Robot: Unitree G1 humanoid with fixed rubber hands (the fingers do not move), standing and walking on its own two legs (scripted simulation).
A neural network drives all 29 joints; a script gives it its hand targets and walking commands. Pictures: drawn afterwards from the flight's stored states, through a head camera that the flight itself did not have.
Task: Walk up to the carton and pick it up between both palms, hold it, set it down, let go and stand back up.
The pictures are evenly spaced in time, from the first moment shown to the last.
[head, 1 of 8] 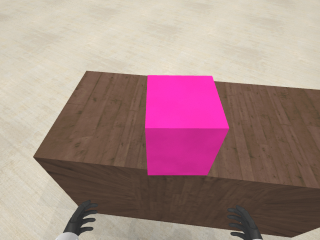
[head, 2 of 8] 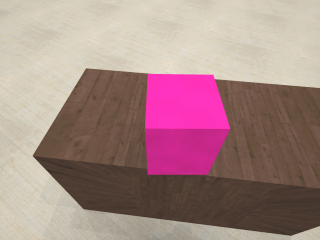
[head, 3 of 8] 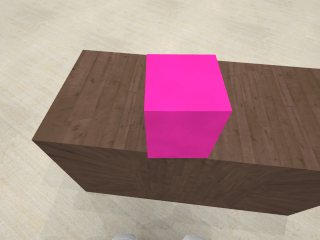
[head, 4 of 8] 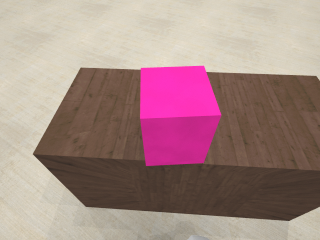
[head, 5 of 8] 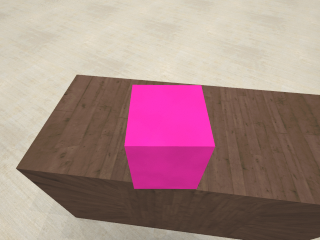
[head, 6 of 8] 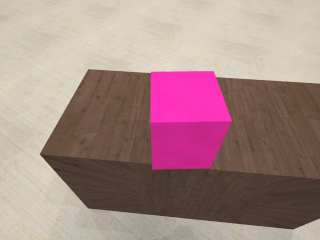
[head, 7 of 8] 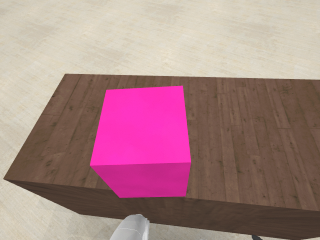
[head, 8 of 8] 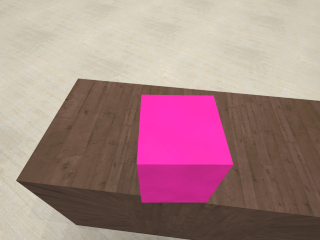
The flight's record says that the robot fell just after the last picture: no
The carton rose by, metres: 0.00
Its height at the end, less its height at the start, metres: +0.00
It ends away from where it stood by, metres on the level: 0.00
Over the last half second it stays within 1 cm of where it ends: yes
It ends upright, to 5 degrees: yes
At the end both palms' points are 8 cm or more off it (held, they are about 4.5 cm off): yes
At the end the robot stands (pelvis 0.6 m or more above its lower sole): yes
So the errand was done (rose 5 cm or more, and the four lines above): no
